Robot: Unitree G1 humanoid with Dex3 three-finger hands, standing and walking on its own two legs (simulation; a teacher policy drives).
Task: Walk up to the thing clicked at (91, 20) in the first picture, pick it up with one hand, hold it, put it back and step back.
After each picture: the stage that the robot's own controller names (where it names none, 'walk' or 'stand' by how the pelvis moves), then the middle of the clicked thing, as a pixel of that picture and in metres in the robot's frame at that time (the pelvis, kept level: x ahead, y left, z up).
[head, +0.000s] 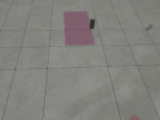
stand; (92, 24) +1.76 -0.15 -0.72
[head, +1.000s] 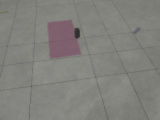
walk; (77, 33) +1.62 +0.13 -0.70
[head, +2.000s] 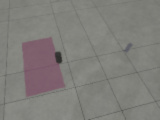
walk; (58, 57) +1.13 +0.28 -0.72
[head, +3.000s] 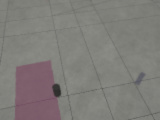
walk; (56, 90) +0.74 +0.25 -0.71
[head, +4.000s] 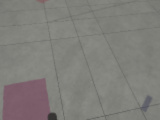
stand; (52, 119) +0.46 +0.18 -0.69
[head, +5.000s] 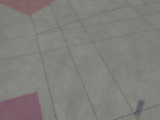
stand; out of the picture +0.41 +0.21 -0.72
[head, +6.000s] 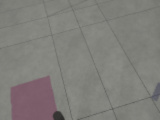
walk; (59, 117) +0.41 +0.23 -0.69
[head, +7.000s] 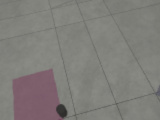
walk; (62, 111) +0.43 +0.19 -0.66
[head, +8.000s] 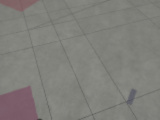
stand; out of the picture +0.44 +0.30 -0.71
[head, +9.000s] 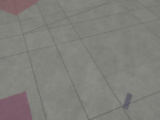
stand; out of the picture +0.41 +0.30 -0.73
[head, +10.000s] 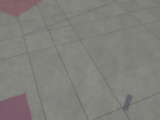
stand; out of the picture +0.41 +0.31 -0.73
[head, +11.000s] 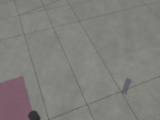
go down; (34, 117) +0.42 +0.31 -0.71
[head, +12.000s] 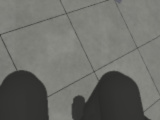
go down; out of the picture +0.48 +0.36 -0.28
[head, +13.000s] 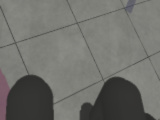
approach; out of the picture +0.47 +0.35 -0.29
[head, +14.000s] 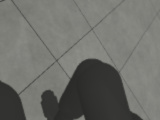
close in; out of the picture +0.44 +0.40 -0.22
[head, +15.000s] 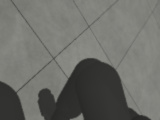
close; out of the picture +0.43 +0.39 -0.23
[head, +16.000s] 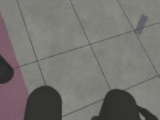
lift; out of the picture +0.35 +0.28 -0.06
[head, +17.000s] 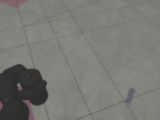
hold; (34, 87) +0.33 +0.16 +0.03
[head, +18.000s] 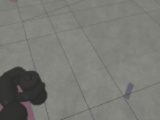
hold; (34, 88) +0.34 +0.17 +0.00
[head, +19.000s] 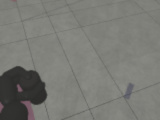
hold; (33, 88) +0.34 +0.17 -0.01
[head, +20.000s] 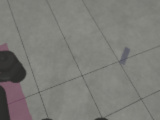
crouch; (11, 67) +0.40 +0.23 -0.07
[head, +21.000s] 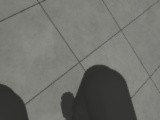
lower; out of the picture +0.48 +0.36 -0.16
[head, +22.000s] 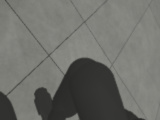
lower; out of the picture +0.42 +0.37 -0.23
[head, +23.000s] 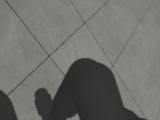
lower; out of the picture +0.42 +0.38 -0.23
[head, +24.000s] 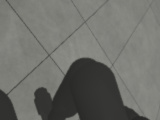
lower; out of the picture +0.42 +0.38 -0.23
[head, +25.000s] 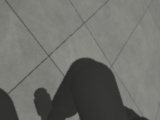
lower; out of the picture +0.42 +0.38 -0.23
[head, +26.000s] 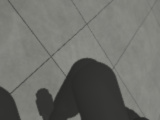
open; out of the picture +0.42 +0.38 -0.23
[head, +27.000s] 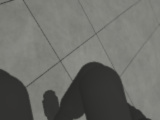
rise; out of the picture +0.42 +0.36 -0.24
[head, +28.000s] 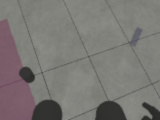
walk; (27, 75) +0.46 +0.28 -0.47
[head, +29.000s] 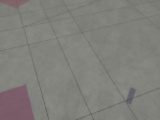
stand; out of the picture +0.40 +0.26 -0.67
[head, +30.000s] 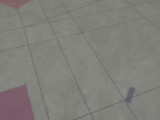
stand; out of the picture +0.41 +0.26 -0.67
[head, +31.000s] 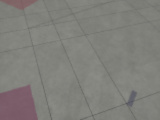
stand; out of the picture +0.40 +0.25 -0.70
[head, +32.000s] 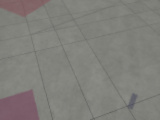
stand; out of the picture +0.41 +0.26 -0.73
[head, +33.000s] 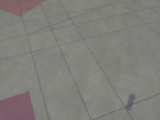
stand; out of the picture +0.38 +0.28 -0.73
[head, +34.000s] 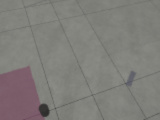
walk; (44, 110) +0.45 +0.22 -0.70
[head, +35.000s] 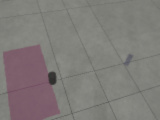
walk; (52, 78) +0.74 +0.19 -0.71
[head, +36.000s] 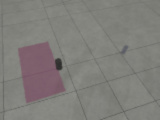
stand; (58, 64) +1.07 +0.27 -0.71
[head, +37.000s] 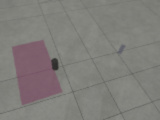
stand; (55, 64) +1.02 +0.23 -0.72
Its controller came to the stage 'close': yes
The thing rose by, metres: 0.70
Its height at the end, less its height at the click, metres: +0.00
